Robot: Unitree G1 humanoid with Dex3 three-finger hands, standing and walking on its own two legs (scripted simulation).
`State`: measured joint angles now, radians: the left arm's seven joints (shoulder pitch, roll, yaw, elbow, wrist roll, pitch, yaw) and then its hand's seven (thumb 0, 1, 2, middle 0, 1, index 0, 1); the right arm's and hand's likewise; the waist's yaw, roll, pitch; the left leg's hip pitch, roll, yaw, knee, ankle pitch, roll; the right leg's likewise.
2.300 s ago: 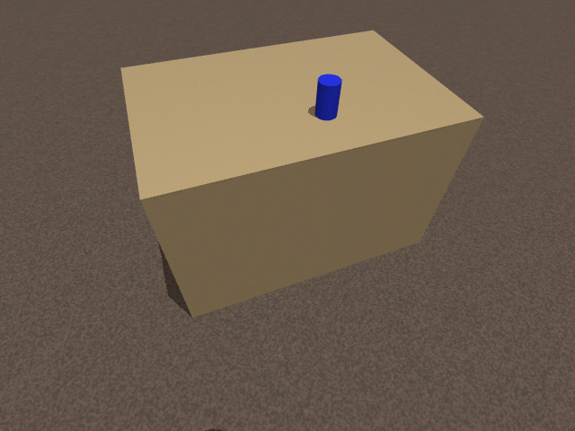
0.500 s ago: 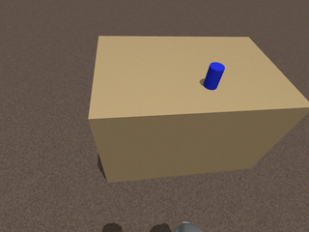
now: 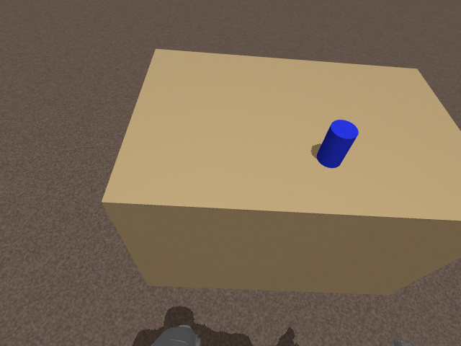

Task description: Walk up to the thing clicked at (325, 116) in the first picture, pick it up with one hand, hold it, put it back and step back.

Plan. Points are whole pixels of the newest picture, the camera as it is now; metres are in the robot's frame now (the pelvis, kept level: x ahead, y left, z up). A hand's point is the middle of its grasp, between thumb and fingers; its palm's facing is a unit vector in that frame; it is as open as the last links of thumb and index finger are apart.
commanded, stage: walk up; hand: right
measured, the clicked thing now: (336, 144) +0.60 -0.23 -0.04
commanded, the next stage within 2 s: stand in 1.88 s
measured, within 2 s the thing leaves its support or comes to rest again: neither
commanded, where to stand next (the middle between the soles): +0.11 -0.03 m, yaw +2 degrees
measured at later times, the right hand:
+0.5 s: hand out of the picture +0.14 -0.35 -0.16, palm faces -0.11 +0.92 -0.38, open 7.4 cm
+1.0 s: hand (393, 345) +0.17 -0.31 -0.13, palm faces -0.12 +0.93 -0.34, open 7.4 cm
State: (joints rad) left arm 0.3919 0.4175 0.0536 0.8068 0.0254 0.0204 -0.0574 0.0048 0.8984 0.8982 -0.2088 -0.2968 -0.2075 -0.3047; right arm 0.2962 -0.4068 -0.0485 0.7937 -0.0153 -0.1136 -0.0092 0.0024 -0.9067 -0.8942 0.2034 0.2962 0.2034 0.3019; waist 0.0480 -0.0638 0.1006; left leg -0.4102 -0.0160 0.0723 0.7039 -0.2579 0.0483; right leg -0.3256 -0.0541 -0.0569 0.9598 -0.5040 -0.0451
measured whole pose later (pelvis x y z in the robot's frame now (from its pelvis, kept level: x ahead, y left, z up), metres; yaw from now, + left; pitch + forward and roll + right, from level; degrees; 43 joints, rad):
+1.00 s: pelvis +0.06 -0.06 +0.02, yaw +5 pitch -2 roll +0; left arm 0.16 0.40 0.00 1.05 0.00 -0.03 0.01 0.00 0.90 0.90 -0.21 -0.30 -0.21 -0.30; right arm 0.12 -0.36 -0.02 1.03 -0.01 0.01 0.02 0.00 -0.91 -0.89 0.20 0.30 0.20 0.30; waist 0.02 0.00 0.07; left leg -0.24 0.01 0.02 0.61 -0.34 0.01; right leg -0.30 -0.05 -0.01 0.59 -0.26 0.03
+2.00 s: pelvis +0.07 -0.06 +0.03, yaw +3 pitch -2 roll +0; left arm 0.08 0.36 0.00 1.12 0.01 -0.01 0.00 0.00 0.90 0.90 -0.21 -0.30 -0.21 -0.30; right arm 0.10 -0.35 -0.02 1.12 -0.01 0.00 0.01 0.00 -0.91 -0.89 0.20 0.30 0.20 0.30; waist -0.02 0.00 0.06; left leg -0.08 0.01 0.06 0.35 -0.24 0.00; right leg -0.17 -0.04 0.01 0.38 -0.17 0.04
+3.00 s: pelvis +0.07 -0.09 +0.04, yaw +3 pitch -2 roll +0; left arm 0.10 0.35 -0.01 1.13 0.01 -0.01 -0.01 0.00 0.90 0.90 -0.21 -0.30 -0.21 -0.30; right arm 0.12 -0.35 -0.01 1.14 -0.01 -0.01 0.01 0.00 -0.91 -0.89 0.20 0.30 0.20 0.30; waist -0.01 0.01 0.05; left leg -0.07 0.05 0.03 0.31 -0.21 -0.04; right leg -0.15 -0.01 -0.02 0.33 -0.14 0.00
